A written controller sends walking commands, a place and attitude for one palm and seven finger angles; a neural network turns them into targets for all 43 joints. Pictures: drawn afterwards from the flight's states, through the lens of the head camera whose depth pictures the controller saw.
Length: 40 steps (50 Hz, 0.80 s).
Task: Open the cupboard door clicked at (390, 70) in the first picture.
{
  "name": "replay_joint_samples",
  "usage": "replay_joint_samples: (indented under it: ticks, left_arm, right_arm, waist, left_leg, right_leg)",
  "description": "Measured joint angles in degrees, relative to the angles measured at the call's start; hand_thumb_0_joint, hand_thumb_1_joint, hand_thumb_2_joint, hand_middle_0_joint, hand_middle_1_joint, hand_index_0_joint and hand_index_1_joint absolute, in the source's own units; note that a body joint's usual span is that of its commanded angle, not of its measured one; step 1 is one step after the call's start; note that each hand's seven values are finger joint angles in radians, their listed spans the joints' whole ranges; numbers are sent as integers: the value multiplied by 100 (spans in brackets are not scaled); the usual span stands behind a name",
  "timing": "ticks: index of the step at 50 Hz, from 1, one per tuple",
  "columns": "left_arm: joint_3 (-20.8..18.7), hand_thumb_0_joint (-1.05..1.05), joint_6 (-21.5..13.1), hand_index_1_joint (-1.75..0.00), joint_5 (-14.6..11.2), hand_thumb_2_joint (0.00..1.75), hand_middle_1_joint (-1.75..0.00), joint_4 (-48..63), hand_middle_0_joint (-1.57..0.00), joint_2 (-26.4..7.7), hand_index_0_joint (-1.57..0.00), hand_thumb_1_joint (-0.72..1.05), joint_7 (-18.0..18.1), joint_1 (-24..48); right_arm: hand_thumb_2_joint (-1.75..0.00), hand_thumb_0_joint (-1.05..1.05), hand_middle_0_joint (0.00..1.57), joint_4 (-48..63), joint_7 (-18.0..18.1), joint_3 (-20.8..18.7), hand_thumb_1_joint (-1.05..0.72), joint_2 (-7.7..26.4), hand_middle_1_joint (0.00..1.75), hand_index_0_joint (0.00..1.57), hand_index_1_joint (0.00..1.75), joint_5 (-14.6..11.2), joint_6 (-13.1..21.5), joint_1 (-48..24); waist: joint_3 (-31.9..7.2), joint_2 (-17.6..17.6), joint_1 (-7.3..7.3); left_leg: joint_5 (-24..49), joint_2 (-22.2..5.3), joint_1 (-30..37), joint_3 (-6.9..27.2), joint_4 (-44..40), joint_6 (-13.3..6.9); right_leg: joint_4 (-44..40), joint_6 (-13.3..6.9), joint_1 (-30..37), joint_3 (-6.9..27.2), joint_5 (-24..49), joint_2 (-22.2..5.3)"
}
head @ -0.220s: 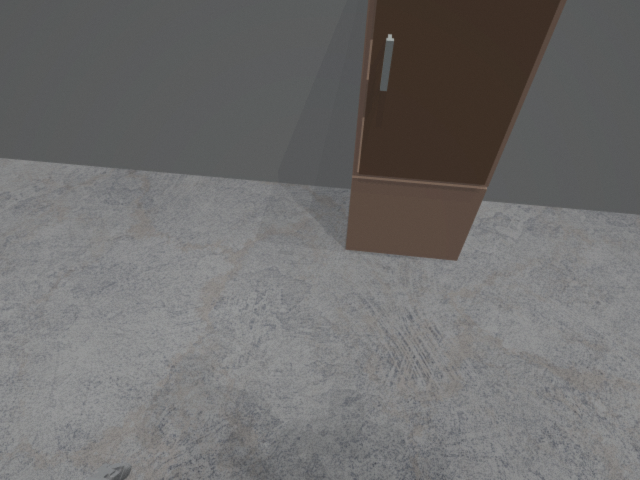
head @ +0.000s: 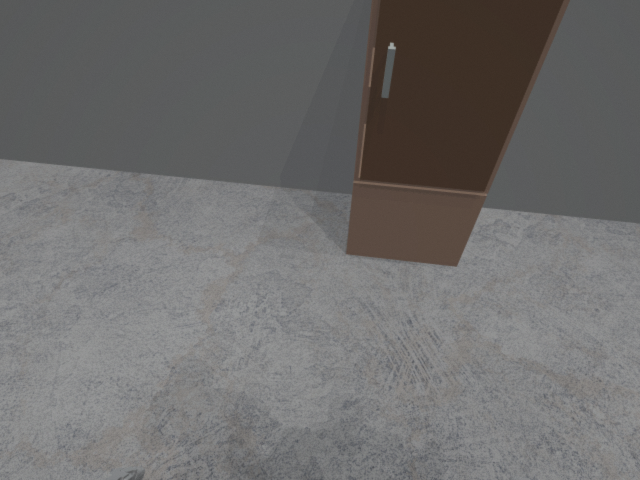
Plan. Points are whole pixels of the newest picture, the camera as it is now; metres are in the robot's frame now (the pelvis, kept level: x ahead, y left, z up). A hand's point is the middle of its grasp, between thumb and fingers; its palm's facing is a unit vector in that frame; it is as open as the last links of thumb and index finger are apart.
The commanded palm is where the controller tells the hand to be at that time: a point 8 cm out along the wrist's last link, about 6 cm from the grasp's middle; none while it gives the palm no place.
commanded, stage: stand and wait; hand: left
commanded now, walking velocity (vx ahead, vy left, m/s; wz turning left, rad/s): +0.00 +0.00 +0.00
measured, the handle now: (388, 70) +1.11 -0.11 +0.05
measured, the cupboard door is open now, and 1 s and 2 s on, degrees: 0 0 0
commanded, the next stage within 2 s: look at it before walking up in 0.60 s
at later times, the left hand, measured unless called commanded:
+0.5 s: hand out of the picture +0.05 +0.24 -0.15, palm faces -0.02 -0.94 -0.34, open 7.4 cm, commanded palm none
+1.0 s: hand out of the picture +0.07 +0.24 -0.15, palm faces -0.03 -0.94 -0.33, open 7.4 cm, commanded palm none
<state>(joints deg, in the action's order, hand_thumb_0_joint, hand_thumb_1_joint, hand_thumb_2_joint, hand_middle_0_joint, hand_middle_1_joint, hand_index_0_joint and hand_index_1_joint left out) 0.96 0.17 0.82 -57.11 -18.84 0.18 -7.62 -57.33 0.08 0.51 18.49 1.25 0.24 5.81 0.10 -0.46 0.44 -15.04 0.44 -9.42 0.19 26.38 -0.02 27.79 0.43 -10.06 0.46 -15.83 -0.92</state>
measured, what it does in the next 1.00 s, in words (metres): stands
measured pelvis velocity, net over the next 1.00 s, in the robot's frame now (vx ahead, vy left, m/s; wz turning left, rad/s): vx -0.01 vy -0.01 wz -0.01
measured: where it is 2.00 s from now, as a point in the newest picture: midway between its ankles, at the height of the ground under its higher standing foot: outside the picture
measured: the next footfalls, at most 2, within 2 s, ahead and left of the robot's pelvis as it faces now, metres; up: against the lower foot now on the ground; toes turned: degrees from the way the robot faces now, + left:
none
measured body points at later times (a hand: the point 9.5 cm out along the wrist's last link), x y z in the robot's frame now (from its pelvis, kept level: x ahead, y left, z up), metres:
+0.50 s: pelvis -0.01 -0.01 +0.00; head -0.01 -0.01 +0.45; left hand +0.05 +0.29 -0.13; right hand +0.05 -0.30 -0.13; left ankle -0.01 +0.12 -0.74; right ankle -0.01 -0.12 -0.74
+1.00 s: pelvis -0.01 -0.01 +0.01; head -0.01 -0.01 +0.46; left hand +0.07 +0.29 -0.13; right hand +0.07 -0.30 -0.13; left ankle -0.01 +0.12 -0.74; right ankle -0.01 -0.12 -0.74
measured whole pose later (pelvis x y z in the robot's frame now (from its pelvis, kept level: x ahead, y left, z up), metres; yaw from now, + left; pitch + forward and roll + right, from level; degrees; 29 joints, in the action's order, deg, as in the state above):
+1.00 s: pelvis -0.01 -0.01 +0.01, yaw +0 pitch -2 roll +0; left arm 0.4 -0.3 0.9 -62.1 -19.4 0.1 -7.9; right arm -63.6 0.1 0.3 19.0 0.8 0.3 7.0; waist 1.4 -0.5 0.2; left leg -11.6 -0.5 -8.0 0.1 21.5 0.7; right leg 22.7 -0.2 -8.7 0.5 -12.1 0.0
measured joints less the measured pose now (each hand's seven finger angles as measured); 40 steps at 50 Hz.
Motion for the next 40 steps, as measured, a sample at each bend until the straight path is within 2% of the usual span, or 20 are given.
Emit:
replay_joint_samples:
  ticks: [18,40]
  left_arm:
    - [-58,0,3,-30,-2,90,-30,-430,-20,-65,-20,90,-9,-177]
    - [-48,0,-38,-30,5,90,-30,-503,-20,-39,-20,90,-11,-51]
  right_arm:
    - [-90,1,20,-499,6,-36,-91,90,30,20,30,-29,-36,202]
    - [-90,1,20,-649,-7,-22,-91,46,30,20,30,-39,5,179]
  waist:
    - [172,5,-8]
    - [118,5,-37]
  left_leg:
    - [257,-69,57,28,-293,58]
    - [346,-91,98,-4,-447,71]
  right_leg:
    - [-323,-50,71,-29,272,67]
    - [-464,-57,93,2,369,88]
